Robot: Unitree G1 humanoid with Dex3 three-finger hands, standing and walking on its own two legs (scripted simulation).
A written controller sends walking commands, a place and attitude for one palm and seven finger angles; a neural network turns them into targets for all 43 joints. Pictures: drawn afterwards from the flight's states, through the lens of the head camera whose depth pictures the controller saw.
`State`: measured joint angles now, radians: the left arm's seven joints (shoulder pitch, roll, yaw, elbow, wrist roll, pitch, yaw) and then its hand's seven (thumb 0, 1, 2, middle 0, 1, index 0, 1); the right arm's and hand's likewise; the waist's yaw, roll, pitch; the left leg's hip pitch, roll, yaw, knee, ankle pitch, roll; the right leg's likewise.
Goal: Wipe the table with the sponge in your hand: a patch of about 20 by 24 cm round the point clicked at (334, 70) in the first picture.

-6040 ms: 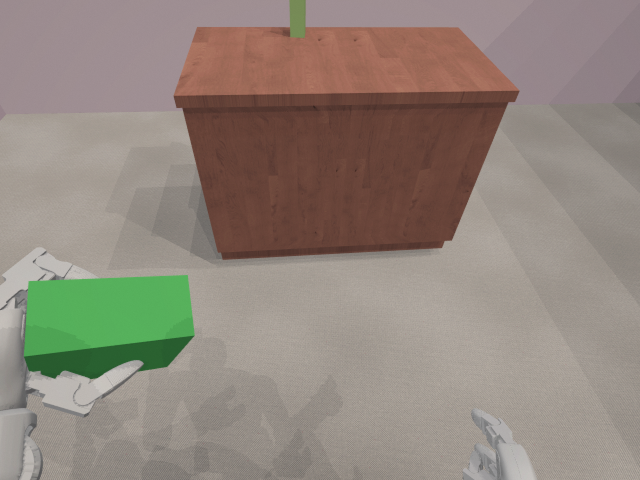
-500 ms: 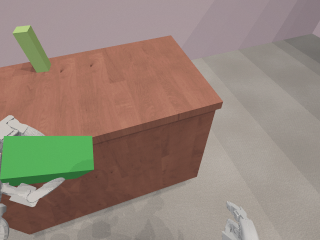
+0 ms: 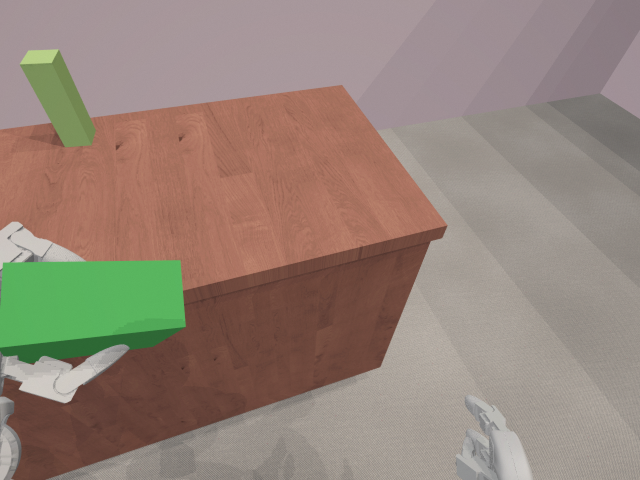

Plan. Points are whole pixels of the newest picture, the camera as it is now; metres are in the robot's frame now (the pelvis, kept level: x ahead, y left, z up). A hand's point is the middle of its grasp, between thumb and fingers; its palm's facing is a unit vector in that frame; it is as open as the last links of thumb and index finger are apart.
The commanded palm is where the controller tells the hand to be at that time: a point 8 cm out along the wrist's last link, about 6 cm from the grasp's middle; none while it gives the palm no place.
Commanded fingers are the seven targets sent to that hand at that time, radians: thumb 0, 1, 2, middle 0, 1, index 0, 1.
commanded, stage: come to a stop and stand still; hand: left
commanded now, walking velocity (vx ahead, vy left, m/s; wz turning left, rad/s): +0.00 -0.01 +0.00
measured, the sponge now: (119, 311) +0.23 +0.21 +0.16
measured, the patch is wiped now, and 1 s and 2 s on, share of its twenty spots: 0.00 0.00 0.00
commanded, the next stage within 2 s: look again from close up in 1.22 s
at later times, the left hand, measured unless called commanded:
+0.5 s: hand (64, 343) +0.20 +0.24 +0.15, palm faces +0.37 -0.86 -0.35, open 10.2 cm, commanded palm +0.14 +0.27 +0.18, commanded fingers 0.00 0.10 1.30 -1.20 -1.60 -1.20 -1.60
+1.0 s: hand (39, 306) +0.23 +0.28 +0.16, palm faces +0.39 -0.85 -0.35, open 10.2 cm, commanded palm +0.17 +0.31 +0.18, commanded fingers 0.00 0.10 1.30 -1.20 -1.60 -1.20 -1.60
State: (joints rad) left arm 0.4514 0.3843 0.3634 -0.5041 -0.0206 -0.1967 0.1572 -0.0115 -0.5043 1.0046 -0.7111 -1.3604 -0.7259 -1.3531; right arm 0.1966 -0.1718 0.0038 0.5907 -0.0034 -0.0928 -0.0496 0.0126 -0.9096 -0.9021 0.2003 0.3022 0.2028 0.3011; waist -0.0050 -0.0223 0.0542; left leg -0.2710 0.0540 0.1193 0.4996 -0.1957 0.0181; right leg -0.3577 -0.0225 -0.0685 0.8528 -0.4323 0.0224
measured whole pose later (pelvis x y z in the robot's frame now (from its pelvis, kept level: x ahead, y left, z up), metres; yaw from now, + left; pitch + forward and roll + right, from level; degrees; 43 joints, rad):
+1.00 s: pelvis +0.01 +0.03 +0.01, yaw +0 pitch -1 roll -1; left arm 0.38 0.36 0.34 -0.44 -0.03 -0.19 0.10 -0.01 -0.50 1.01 -0.71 -1.36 -0.73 -1.35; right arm 0.18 -0.16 0.05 0.59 -0.01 -0.15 -0.02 0.01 -0.90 -0.90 0.21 0.30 0.21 0.30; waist 0.05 -0.04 0.07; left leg -0.23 -0.02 0.04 0.43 -0.18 0.05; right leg -0.15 -0.02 0.00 0.36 -0.19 0.04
